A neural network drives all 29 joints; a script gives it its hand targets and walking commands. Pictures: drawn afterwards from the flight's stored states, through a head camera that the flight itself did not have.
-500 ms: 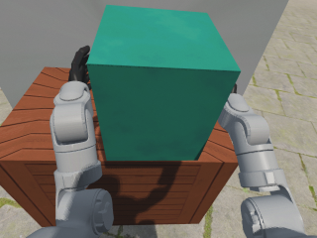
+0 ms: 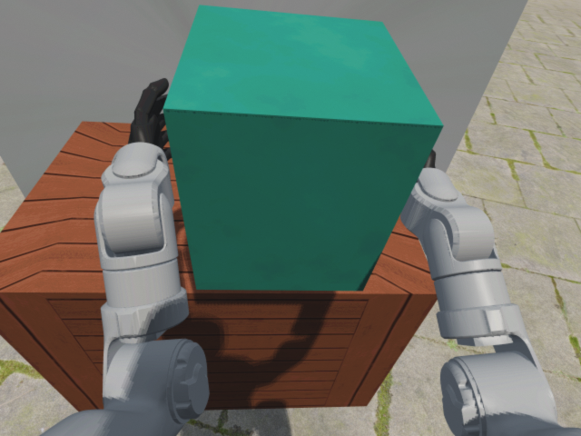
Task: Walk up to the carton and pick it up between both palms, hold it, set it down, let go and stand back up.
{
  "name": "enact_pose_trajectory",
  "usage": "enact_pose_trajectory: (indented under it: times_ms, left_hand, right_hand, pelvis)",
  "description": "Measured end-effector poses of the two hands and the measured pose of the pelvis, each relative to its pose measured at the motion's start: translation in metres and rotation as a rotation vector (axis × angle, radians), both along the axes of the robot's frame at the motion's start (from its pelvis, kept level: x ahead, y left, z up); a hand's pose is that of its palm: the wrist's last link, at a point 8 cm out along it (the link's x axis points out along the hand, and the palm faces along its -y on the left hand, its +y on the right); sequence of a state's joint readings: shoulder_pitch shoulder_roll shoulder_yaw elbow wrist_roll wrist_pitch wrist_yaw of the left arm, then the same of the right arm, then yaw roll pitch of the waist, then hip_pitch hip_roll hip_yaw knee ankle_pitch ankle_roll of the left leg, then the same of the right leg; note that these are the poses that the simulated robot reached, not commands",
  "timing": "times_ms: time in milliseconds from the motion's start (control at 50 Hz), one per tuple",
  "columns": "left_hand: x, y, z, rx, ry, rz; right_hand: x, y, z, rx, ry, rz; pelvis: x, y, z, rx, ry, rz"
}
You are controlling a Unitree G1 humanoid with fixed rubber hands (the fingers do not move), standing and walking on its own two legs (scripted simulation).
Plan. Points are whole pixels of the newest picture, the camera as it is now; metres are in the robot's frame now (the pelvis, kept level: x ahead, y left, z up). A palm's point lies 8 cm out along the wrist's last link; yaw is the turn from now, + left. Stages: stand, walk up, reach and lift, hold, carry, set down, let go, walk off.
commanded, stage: hold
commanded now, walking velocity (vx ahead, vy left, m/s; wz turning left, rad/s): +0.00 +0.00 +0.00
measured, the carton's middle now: (287, 158) +0.39 +0.01 +0.21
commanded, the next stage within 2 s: none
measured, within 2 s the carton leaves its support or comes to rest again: neither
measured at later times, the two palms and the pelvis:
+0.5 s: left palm (145, 153) +0.36 +0.17 +0.24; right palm (411, 171) +0.35 -0.15 +0.22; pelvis +0.00 +0.00 +0.00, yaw +0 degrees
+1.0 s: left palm (153, 150) +0.36 +0.16 +0.24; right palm (416, 173) +0.36 -0.16 +0.22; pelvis +0.00 +0.00 +0.00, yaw +0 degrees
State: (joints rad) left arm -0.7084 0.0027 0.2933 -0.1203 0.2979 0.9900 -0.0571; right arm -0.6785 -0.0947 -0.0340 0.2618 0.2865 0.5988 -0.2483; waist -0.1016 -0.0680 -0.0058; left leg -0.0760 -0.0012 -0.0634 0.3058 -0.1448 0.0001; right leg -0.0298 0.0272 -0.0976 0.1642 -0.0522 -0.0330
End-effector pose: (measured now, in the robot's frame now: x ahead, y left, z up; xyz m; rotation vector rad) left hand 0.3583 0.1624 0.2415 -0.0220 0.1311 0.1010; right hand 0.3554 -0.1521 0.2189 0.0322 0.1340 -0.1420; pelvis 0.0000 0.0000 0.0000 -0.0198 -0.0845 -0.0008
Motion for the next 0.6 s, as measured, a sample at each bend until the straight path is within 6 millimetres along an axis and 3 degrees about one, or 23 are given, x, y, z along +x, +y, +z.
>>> enact_pose_trajectory:
  times_ms: [600]
  left_hand:
    - [-0.0029,0.0056,-0.0025,-0.007,-0.007,0.007]
  right_hand:
    - [-0.0004,0.005,0.0014,-0.01,-0.008,0.005]
  pelvis:
    - [0.002,0.0015,0.0003,-0.001,0.0,0.006]
